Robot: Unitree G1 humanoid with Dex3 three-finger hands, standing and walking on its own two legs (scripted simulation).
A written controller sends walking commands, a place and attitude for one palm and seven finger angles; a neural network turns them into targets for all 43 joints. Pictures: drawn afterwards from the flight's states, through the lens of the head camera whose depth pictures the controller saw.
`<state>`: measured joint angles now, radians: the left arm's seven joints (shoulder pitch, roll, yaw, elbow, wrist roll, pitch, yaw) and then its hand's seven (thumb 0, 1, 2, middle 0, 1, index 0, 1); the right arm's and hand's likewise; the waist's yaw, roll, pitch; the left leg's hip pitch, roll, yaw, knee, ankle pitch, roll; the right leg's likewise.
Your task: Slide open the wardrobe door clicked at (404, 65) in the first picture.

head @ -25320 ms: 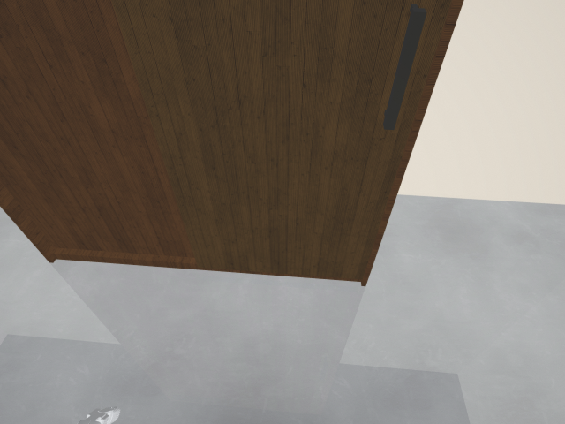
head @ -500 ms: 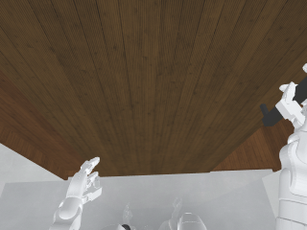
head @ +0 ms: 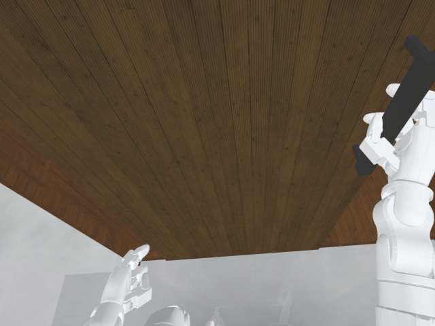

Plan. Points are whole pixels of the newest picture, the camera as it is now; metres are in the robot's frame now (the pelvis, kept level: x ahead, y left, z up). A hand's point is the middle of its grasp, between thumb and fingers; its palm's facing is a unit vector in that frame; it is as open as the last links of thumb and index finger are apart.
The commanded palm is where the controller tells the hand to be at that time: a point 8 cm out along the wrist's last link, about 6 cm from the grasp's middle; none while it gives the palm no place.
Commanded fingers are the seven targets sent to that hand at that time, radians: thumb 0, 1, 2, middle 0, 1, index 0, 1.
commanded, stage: step sideways, sliding the door along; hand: right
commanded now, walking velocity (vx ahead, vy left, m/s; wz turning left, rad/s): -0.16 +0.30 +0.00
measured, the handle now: (383, 117) +0.38 -0.30 +0.13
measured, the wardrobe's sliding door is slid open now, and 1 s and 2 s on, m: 0.51 0.51 0.51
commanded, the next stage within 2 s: stop walking and hold the door there in 0.36 s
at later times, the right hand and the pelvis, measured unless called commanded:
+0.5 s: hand (365, 139) +0.34 -0.26 +0.13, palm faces +0.58 +0.81 -0.06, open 7.2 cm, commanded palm +0.30 -0.27 +0.10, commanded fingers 0.00 -0.90 -0.90 0.45 1.40 0.45 1.40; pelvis +0.01 +0.03 -0.02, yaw -1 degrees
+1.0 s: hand (371, 140) +0.34 -0.27 +0.13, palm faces +0.60 +0.76 -0.26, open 7.2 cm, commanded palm +0.30 -0.28 +0.10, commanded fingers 0.00 -0.90 -0.90 0.45 1.40 0.45 1.40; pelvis +0.00 +0.06 -0.03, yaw +5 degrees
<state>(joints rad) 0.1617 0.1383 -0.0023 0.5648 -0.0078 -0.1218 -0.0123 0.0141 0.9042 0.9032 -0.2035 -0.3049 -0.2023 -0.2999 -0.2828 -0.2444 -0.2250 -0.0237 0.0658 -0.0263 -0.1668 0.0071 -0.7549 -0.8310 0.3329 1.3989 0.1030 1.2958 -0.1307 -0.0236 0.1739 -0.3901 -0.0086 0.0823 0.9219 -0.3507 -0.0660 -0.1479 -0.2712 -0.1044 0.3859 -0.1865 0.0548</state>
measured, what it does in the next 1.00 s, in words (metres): steps on the spot: left foot, then left foot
